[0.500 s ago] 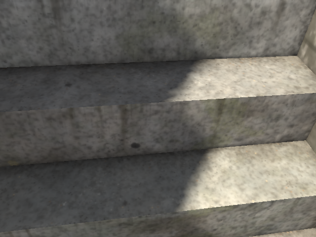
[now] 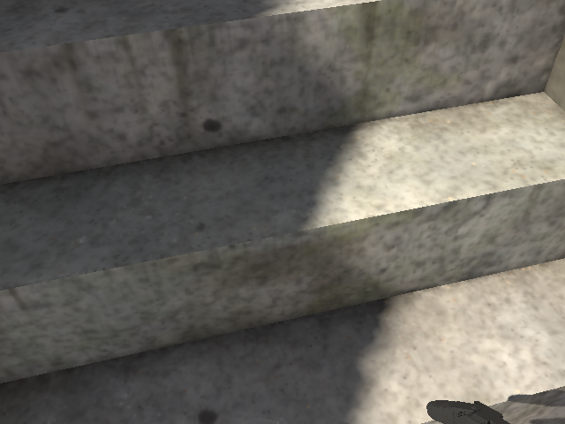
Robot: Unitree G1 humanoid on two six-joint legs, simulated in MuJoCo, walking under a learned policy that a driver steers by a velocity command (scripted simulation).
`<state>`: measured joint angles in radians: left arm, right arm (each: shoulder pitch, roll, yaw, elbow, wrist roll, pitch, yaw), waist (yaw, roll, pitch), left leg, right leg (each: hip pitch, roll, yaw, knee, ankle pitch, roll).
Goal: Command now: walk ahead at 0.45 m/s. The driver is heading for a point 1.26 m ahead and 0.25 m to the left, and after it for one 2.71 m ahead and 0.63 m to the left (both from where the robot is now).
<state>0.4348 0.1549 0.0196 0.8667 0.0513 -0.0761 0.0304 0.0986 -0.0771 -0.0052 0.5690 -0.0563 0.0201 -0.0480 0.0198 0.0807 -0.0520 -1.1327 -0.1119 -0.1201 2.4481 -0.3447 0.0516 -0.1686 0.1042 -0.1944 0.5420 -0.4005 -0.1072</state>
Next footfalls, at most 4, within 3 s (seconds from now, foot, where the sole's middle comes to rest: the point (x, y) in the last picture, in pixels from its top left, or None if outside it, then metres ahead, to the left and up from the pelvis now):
0.30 left None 0.16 0.12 -0.53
0.86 right None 0.28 -0.20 -0.54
1.70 left None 0.20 0.03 -0.54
2.10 right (456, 394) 0.42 -0.21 -0.31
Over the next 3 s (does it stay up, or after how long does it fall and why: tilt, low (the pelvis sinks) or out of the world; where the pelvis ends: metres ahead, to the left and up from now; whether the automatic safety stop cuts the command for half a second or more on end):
stays up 0.30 -0.06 0.36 its command is cut after 1.1 s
